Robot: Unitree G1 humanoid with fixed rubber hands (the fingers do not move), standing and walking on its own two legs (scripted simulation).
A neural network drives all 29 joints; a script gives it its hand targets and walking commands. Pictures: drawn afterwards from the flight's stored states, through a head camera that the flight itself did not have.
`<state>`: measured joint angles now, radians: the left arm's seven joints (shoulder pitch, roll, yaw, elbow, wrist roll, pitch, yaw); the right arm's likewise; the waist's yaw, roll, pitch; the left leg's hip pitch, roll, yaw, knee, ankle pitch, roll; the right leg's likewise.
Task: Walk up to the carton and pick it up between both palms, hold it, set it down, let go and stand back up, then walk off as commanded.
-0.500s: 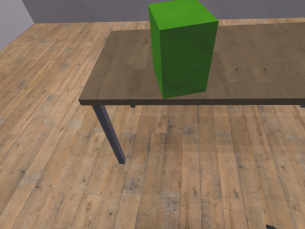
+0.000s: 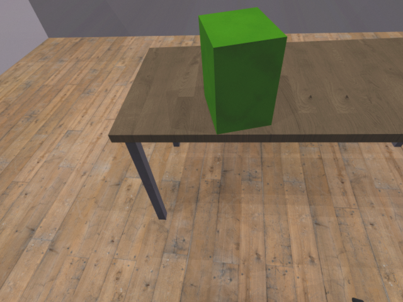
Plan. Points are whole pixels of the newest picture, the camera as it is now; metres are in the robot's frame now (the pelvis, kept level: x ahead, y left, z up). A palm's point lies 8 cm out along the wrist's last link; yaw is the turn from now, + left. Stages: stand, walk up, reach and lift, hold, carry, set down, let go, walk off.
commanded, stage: stand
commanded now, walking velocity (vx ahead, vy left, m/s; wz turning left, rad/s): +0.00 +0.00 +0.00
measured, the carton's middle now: (236, 72) +0.76 -0.03 +0.07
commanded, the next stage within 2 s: none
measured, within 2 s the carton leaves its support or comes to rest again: neither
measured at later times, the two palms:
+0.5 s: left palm out of the picture +0.04 +0.32 -0.09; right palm out of the picture +0.10 -0.29 -0.11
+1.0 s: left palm out of the picture +0.04 +0.31 -0.09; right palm out of the picture +0.10 -0.29 -0.10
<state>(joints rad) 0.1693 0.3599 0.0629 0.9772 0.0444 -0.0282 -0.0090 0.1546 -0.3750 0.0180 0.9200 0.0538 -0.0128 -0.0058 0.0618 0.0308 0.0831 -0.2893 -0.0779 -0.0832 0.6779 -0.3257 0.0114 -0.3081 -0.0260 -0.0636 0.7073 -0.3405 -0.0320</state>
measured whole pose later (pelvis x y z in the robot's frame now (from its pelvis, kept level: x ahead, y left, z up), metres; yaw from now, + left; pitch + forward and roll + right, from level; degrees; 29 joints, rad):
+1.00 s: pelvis -0.02 +0.00 +0.01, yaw +0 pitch -3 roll +1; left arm 0.17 0.36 0.06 0.99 0.04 -0.03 -0.02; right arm 0.15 -0.37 0.02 0.95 0.05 -0.02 -0.01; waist 0.06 0.01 0.06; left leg -0.29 -0.08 -0.08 0.59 -0.25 0.01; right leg -0.31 -0.03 -0.06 0.62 -0.27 -0.03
